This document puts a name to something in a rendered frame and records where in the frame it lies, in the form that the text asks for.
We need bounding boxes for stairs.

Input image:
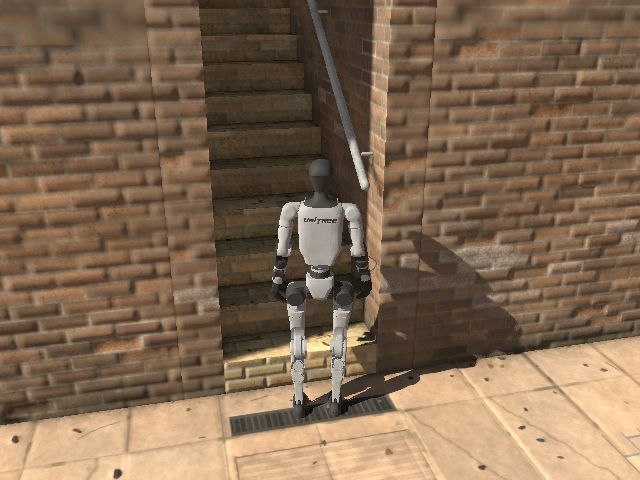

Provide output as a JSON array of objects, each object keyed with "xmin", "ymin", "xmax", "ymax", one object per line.
[{"xmin": 198, "ymin": 0, "xmax": 377, "ymax": 394}]

